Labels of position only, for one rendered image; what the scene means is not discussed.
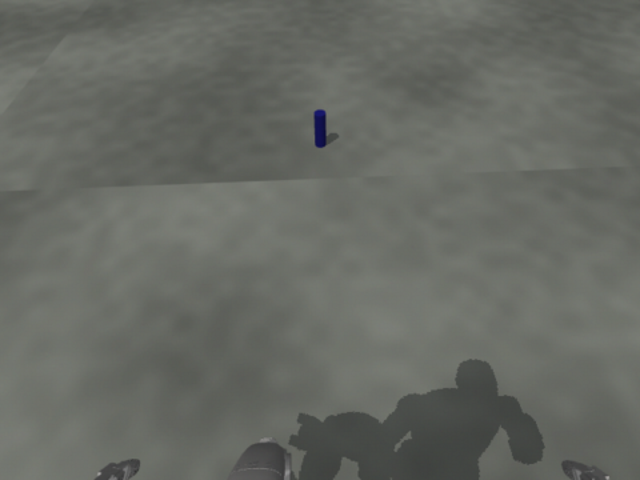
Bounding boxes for can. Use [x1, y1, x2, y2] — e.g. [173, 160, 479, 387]
[314, 110, 326, 148]

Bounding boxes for left robot hand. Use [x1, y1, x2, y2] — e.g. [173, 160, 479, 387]
[94, 459, 140, 480]

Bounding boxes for right robot hand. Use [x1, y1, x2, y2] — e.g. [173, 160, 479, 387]
[562, 460, 610, 480]

